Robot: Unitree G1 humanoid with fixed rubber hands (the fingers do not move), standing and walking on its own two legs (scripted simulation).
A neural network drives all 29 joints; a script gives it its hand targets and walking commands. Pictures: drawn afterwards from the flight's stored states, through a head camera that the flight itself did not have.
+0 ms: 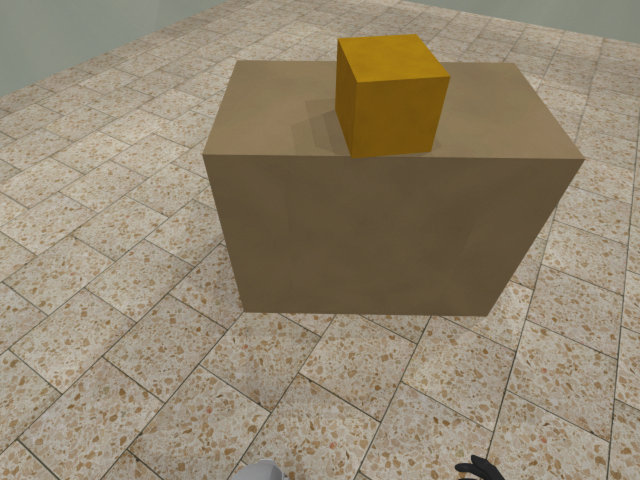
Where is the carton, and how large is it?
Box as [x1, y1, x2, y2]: [335, 34, 450, 158]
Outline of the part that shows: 416,34 338,38 335,110 351,158 430,151 450,76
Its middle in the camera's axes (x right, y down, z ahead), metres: +0.16 -0.34 +0.91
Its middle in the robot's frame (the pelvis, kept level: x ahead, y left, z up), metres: +0.94 -0.05 +0.02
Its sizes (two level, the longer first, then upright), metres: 0.224 0.192 0.182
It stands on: a pedestal, 0.70 m high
